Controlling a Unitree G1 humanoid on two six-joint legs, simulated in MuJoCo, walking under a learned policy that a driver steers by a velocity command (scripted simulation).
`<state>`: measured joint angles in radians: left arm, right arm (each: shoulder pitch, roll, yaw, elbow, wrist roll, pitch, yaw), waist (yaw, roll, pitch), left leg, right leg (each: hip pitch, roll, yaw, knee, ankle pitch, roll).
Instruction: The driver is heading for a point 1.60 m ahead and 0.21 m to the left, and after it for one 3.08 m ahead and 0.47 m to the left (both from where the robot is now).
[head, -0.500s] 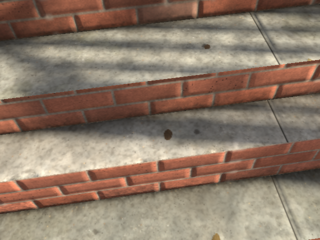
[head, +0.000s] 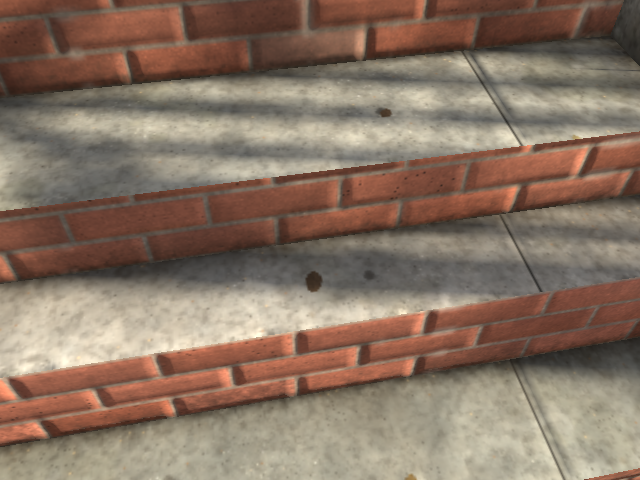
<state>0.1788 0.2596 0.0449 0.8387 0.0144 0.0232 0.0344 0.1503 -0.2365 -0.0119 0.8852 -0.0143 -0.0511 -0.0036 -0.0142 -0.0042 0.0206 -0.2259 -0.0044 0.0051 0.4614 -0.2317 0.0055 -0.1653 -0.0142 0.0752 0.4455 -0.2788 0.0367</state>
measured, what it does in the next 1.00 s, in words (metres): shifts its weight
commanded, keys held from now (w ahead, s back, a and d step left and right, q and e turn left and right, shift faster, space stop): no key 0.40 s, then w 0.38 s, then no key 0.22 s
